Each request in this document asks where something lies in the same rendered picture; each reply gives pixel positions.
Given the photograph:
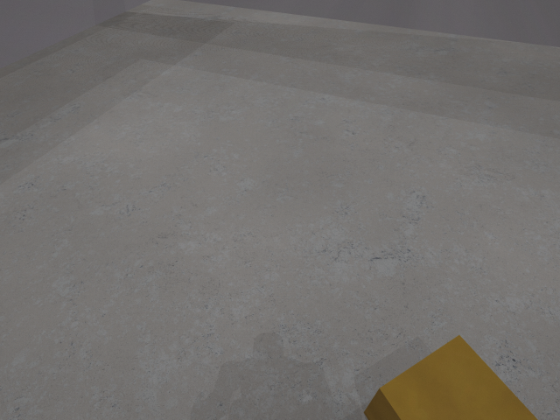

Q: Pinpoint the carton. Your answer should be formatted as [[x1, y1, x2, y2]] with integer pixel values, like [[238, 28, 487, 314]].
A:
[[364, 335, 538, 420]]

